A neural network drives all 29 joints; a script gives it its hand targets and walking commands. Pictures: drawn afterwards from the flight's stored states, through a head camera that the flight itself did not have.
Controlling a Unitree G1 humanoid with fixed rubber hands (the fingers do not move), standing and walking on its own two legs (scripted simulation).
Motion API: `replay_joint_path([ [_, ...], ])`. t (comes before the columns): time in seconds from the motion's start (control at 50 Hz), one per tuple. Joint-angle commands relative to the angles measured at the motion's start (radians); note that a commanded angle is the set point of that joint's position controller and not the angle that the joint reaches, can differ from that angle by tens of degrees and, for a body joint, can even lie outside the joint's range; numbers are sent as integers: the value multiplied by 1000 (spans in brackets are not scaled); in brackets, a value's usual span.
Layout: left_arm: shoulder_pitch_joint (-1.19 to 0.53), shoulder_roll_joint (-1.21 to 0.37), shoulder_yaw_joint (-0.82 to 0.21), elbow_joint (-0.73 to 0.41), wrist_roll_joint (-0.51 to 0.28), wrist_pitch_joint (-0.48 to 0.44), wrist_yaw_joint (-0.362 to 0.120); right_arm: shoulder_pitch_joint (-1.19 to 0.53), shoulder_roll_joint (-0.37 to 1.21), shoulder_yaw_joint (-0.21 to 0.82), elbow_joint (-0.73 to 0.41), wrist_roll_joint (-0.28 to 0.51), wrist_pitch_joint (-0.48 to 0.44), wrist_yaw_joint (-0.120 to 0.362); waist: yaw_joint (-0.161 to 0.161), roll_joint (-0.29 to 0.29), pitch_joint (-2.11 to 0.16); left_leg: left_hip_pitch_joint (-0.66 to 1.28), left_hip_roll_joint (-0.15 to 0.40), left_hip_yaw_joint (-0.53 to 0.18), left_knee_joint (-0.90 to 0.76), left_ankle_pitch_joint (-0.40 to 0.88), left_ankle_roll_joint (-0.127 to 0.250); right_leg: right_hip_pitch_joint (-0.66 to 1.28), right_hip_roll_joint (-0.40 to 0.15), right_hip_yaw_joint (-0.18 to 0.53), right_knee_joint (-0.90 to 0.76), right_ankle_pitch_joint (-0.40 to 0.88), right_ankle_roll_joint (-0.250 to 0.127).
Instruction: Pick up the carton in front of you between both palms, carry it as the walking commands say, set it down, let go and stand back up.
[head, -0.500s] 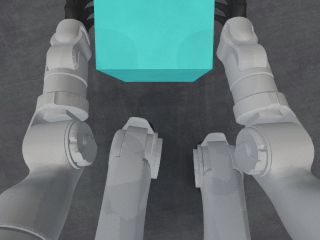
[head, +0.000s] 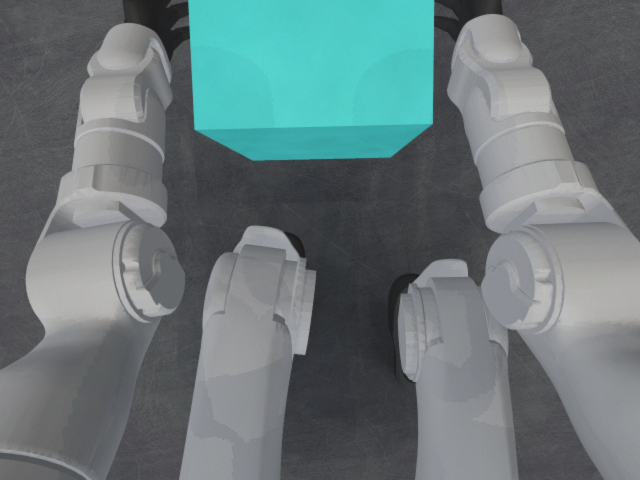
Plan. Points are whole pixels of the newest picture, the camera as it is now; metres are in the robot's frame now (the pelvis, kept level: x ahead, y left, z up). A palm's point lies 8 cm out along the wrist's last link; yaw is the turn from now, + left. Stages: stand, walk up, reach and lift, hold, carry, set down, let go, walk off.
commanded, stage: set down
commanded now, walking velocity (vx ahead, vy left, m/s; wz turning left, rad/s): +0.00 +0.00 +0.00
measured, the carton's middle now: (316, 60) +0.51 +0.12 -0.25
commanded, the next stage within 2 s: let go in 1.62 s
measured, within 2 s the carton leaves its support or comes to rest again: rests again in 0.38 s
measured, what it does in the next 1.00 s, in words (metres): rises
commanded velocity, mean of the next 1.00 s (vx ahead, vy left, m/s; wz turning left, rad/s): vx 0.00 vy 0.00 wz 0.00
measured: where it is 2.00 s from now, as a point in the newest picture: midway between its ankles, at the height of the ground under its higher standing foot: (343, 332)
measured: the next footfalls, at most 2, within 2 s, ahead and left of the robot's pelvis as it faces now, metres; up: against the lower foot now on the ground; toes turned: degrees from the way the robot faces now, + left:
none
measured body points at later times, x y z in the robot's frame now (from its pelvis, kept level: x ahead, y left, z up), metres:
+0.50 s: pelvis +0.00 +0.01 -0.01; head +0.37 +0.05 +0.23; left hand +0.48 +0.32 -0.21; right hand +0.56 -0.06 -0.21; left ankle +0.13 +0.13 -0.35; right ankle +0.10 -0.11 -0.35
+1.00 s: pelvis +0.00 +0.01 +0.07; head +0.33 +0.08 +0.36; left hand +0.50 +0.33 -0.06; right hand +0.58 -0.04 -0.05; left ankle +0.13 +0.13 -0.35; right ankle +0.10 -0.11 -0.35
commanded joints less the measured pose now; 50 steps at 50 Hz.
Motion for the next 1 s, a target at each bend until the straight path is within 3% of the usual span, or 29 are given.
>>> replay_joint_path([
  [0.0, -428, -595, -200, 8, -38, -17, -177, -446, 671, 208, -32, 27, -17, 202, 64, -68, -782, 450, -57, 53, -129, 199, 61, 187, -14, -70, -203, 129, -49],
  [0.14, -381, -520, -155, 58, -9, -17, -170, -395, 590, 165, 6, -10, -11, 202, 57, -62, -715, 429, -52, 51, -126, 159, 63, 195, -20, -64, -198, 104, -50],
  [0.24, -331, -389, -111, 81, -6, -43, -138, -354, 462, 160, -1, -10, -24, 169, 64, -53, -737, 464, -41, 63, -116, 176, 50, 258, -32, -64, -192, 124, -32],
  [0.28, -253, -167, -42, 114, -5, -74, -86, -288, 258, 137, -4, -5, -36, 120, 71, -45, -751, 492, -28, 70, -114, 187, 38, 297, -49, -68, -190, 127, -13],
  [0.32, -170, 154, 11, 131, -32, -124, 6, -215, -67, 118, -22, 22, -61, 44, 74, -24, -796, 551, -8, 69, -120, 205, 24, 327, -70, -67, -181, 144, 6],
  [0.34, -179, 262, 15, 128, -65, -155, 52, -213, -156, 124, -30, 53, -74, 12, 79, -12, -837, 575, -2, 66, -121, 230, 19, 335, -78, -61, -173, 171, 12],
  [0.4, -261, 345, -43, 102, -176, -220, 103, -261, -182, 198, -58, 156, -98, -9, 88, 9, -939, 624, 14, 49, -93, 352, 23, 353, -97, -44, -150, 261, 13],
  [0.5, -302, 344, -158, 39, -321, -233, 83, -295, -175, 291, -166, 253, -100, -7, 73, 2, -1076, 703, 21, 35, -70, 445, 30, 436, -117, -48, -123, 327, 5],
  [0.6, -269, 362, -196, -2, -377, -195, 75, -263, -209, 270, -259, 249, -73, -31, 48, 17, -1242, 875, 16, 43, -87, 448, 25, 475, -112, -95, -136, 263, 4],
  [0.72, -217, 354, -179, -146, -328, -117, 99, -203, -212, 205, -371, 211, -15, -56, 39, 87, -1431, 1097, -19, 80, -172, 411, 18, 475, -78, -137, -213, 168, -9],
  [0.82, -172, 275, -160, -149, -269, -73, 100, -126, -181, 132, -269, 164, 16, -47, 14, 130, -1213, 972, -29, 84, -281, 281, 12, 363, -78, -129, -308, 76, -23],
  [0.9, -143, 220, -148, -140, -239, -79, 86, -90, -165, 84, -205, 119, -1, -27, -16, 143, -1147, 931, -27, 69, -337, 291, 1, 316, -82, -122, -376, 85, -25],
  [0.98, -124, 211, -133, -151, -223, -79, 77, -78, -161, 65, -211, 96, -7, -20, -18, 141, -1199, 968, -31, 69, -397, 308, -7, 353, -79, -123, -442, 103, -24],
])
